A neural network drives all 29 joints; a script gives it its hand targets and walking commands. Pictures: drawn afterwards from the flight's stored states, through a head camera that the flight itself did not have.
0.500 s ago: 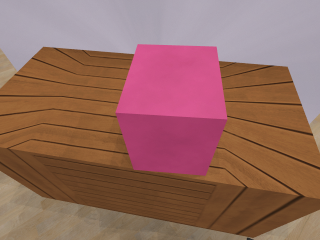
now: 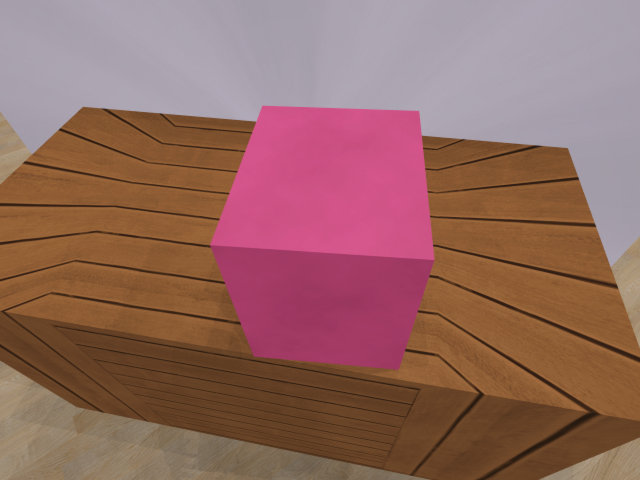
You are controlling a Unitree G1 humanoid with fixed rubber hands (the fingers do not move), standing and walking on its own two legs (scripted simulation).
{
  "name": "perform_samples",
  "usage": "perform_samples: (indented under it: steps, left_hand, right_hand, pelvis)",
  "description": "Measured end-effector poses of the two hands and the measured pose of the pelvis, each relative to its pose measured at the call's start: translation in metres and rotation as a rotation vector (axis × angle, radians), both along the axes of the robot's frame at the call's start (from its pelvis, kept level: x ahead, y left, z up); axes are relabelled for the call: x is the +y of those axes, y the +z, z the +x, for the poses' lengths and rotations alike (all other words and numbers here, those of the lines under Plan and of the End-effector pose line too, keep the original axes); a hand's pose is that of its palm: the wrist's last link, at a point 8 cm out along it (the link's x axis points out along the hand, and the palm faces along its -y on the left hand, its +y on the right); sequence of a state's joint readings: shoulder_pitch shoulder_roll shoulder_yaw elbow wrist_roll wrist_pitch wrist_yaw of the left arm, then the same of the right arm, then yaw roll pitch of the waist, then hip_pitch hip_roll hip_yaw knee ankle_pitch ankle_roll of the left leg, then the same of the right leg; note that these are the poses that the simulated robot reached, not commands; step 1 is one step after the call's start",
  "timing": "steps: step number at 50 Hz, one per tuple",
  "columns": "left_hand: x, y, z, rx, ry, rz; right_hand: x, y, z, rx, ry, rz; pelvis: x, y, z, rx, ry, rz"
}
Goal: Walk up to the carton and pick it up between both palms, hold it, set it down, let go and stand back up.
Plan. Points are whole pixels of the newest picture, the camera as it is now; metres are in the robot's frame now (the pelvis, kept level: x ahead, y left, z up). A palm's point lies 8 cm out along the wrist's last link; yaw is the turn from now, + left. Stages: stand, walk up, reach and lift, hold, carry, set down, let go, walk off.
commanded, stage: stand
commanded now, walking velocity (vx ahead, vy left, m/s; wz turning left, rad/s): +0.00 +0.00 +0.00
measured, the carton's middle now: (332, 240) +0.43 +0.00 +0.04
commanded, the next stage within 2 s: none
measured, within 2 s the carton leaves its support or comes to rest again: neither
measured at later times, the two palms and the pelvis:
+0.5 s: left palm out of the picture -0.03 +0.18 -0.14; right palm out of the picture -0.01 -0.23 -0.15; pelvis +0.01 -0.03 +0.00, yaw +0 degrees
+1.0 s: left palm out of the picture -0.01 +0.15 -0.14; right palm out of the picture -0.01 -0.26 -0.16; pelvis +0.03 -0.06 +0.00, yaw +0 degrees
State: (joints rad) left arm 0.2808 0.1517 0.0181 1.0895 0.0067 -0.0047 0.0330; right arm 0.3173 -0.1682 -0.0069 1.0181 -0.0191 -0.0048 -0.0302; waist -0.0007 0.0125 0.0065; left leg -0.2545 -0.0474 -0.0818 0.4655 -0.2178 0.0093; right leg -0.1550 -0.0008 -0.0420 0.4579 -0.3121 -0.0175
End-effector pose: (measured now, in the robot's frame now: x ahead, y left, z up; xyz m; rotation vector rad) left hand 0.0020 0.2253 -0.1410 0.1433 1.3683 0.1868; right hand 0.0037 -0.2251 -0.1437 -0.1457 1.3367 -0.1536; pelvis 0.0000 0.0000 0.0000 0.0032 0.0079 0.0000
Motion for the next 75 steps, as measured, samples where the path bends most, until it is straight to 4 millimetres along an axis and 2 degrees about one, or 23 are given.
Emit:
perform_samples:
  steps: [9,16,28,33,48,56,68,75]
  left_hand:
    - [-0.021,0.000,-0.021,0.075,0.012,-0.016]
    - [-0.034,-0.001,-0.025,0.097,0.018,-0.024]
    - [-0.049,-0.001,-0.031,0.127,0.029,-0.019]
    - [-0.057,-0.001,-0.025,0.113,0.028,-0.021]
    - [-0.075,-0.002,-0.009,0.099,0.020,-0.014]
    - [-0.083,-0.004,-0.016,0.117,0.025,-0.023]
    - [-0.079,-0.004,-0.025,0.124,0.020,-0.029]
    - [-0.079,-0.004,-0.030,0.136,0.014,-0.035]
  right_hand:
    - [0.003,-0.006,-0.026,0.114,-0.012,0.036]
    - [0.000,-0.008,-0.032,0.156,-0.009,0.043]
    - [-0.014,-0.011,-0.014,0.143,-0.001,0.049]
    - [-0.018,-0.014,-0.008,0.143,0.001,0.046]
    - [-0.038,-0.015,-0.014,0.189,-0.011,0.041]
    - [-0.044,-0.015,-0.005,0.171,-0.009,0.025]
    - [-0.043,-0.013,-0.002,0.161,-0.007,0.026]
    - [-0.034,-0.011,-0.017,0.196,-0.009,0.043]
  pelvis:
    - [-0.011,0.001,0.003,-0.010,0.006,-0.001]
    - [-0.019,0.001,0.006,-0.010,0.005,0.000]
    - [-0.033,0.000,0.015,-0.013,0.007,0.005]
    - [-0.039,0.000,0.018,-0.016,0.002,0.004]
    - [-0.057,-0.003,0.028,-0.012,0.004,0.004]
    - [-0.061,-0.003,0.029,-0.017,-0.001,-0.001]
    - [-0.060,-0.002,0.028,-0.019,-0.001,-0.005]
    - [-0.059,-0.002,0.026,-0.017,-0.004,0.001]
